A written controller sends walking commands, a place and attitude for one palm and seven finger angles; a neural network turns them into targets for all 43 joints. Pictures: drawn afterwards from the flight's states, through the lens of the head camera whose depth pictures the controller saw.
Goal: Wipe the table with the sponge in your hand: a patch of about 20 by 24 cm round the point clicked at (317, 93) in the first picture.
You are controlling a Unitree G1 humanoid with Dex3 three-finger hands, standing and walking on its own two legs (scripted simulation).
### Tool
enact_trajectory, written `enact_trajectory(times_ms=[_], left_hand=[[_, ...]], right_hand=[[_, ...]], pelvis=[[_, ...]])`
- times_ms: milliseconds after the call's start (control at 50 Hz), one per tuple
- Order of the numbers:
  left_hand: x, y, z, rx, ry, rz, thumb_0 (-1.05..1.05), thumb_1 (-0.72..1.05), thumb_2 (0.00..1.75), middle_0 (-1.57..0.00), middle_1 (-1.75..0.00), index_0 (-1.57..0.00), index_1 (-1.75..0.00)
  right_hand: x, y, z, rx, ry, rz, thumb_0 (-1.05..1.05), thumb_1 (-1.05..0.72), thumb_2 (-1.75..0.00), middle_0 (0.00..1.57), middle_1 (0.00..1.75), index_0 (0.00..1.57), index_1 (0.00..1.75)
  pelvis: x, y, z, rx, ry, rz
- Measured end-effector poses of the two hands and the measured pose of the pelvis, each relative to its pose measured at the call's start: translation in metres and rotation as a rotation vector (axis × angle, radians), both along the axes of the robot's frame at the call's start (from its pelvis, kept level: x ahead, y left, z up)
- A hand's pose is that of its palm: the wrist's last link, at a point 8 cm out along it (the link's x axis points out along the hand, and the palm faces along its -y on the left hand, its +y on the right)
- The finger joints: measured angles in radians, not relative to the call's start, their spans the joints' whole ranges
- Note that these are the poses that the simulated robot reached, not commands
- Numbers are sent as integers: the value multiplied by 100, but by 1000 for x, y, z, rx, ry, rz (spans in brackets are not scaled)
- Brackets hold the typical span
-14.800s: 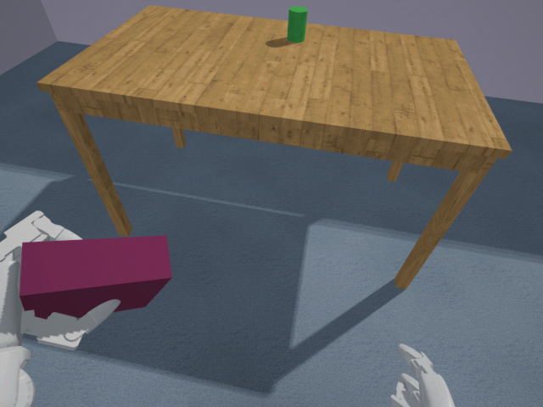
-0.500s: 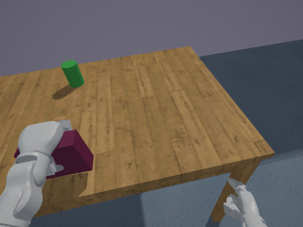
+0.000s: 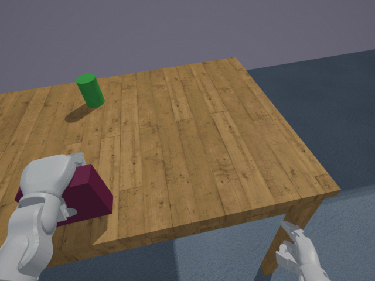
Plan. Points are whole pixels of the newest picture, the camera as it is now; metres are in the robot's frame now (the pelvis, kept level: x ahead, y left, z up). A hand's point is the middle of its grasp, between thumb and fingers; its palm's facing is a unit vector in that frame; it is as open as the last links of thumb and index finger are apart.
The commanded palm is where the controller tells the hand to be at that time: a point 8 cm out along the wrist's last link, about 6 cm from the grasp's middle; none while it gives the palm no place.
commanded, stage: lower the sponge onto the table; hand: left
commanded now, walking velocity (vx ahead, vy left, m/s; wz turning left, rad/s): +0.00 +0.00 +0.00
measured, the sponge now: (75, 202) +0.23 +0.30 +0.05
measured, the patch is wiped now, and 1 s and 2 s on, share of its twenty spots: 0.00 0.10 0.30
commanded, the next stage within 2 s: wipe forward along the first lane in 0.76 s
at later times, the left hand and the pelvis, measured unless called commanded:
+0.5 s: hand (75, 194) +0.24 +0.29 +0.07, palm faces -0.03 -0.07 -1.00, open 9.4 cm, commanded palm +0.21 +0.29 +0.14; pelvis +0.00 +0.00 +0.00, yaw +0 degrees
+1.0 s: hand (75, 192) +0.24 +0.30 +0.07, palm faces -0.03 -0.04 -1.00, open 9.4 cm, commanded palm +0.23 +0.29 +0.12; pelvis +0.00 +0.00 +0.00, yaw +0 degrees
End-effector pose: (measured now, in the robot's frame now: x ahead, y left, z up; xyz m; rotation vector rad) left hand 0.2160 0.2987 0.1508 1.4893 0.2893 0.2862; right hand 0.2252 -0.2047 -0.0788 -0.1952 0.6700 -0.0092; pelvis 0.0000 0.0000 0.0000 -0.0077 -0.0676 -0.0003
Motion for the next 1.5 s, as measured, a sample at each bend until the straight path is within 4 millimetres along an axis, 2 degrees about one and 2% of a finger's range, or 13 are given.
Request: enact_trajectory(times_ms=[80, 220, 360, 540, 940, 1200, 1500], left_hand=[[0, 0, -7, -7, 23, 11, 0, -44, 104, -80, -139, -80, -139], [1, -12, -12, -7, 19, -48, 0, -44, 104, -80, -139, -80, -139], [4, -8, -14, -1, 12, -8, 0, -44, 104, -80, -139, -80, -139], [3, -14, -24, -9, 42, -21, 0, -44, 104, -80, -139, -80, -139], [6, -9, -27, 15, 41, -4, 0, -44, 104, -79, -140, -80, -140], [33, 1, -27, 37, 64, 26, 0, -47, 107, -81, -138, -81, -138], [69, 9, -28, 59, 94, 16, 1, -51, 112, -82, -138, -82, -138]], right_hand=[[1, 0, 0, -6, -1, 1, 2, -91, -90, 20, 30, 21, 30], [-1, 1, 0, -5, -4, -6, 2, -91, -90, 20, 30, 21, 30], [-2, -1, -1, -1, 2, -11, 2, -91, -90, 20, 30, 21, 30], [-2, -5, 0, -3, -2, -16, 2, -91, -90, 20, 30, 21, 30], [-4, -17, -5, -10, 16, -43, 2, -91, -90, 20, 30, 21, 30], [-14, -21, -17, -11, 62, -58, 1, -91, -90, 20, 30, 21, 30], [-52, -41, -34, -32, 170, -116, 1, -91, -90, 20, 30, 21, 30]], pelvis=[[-1, 1, 0, -1, 1, 6], [-1, 1, 0, 0, 1, -2], [-1, 0, 0, 1, 4, -3], [0, -1, 0, 2, 9, -5], [5, -3, -2, 1, 30, -4], [2, -6, -4, -1, 62, 12], [-1, -8, -8, -4, 103, 11]])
